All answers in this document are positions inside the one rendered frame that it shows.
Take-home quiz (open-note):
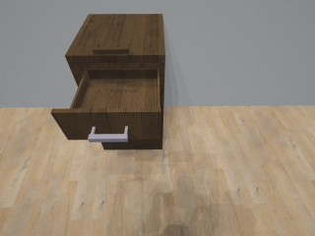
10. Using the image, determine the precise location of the cabinet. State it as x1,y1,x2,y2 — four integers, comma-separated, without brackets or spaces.
65,14,165,150

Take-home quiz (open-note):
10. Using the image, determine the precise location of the drawer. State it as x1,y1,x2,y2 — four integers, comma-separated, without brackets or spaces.
50,68,161,141

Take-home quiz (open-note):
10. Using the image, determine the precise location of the handle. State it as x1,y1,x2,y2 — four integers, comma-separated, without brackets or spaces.
88,126,128,143
92,46,130,55

